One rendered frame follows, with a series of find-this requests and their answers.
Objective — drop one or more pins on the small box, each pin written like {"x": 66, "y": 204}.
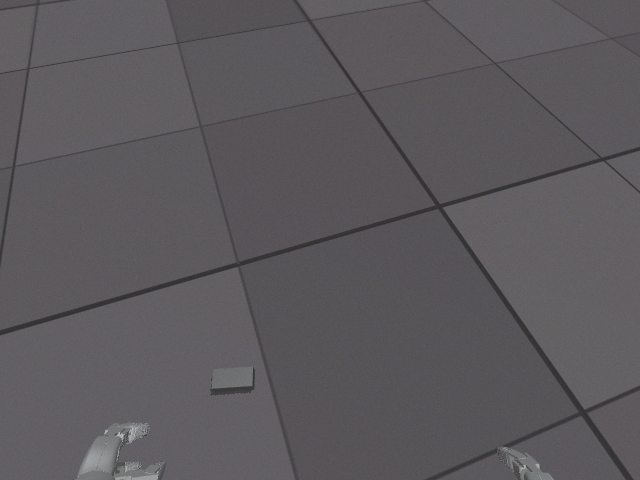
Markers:
{"x": 233, "y": 379}

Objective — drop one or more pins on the right robot hand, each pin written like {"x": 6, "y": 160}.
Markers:
{"x": 523, "y": 465}

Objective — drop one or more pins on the left robot hand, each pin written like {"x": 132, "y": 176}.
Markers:
{"x": 104, "y": 452}

